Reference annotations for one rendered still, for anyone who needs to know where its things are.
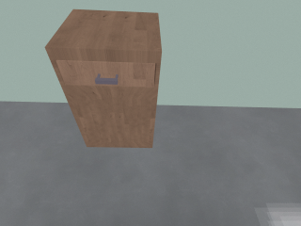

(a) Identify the drawer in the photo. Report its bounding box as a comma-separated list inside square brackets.
[56, 60, 155, 88]

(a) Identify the cabinet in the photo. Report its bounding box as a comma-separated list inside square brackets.
[44, 9, 162, 148]

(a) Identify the handle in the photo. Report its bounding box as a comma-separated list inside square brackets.
[95, 73, 119, 85]

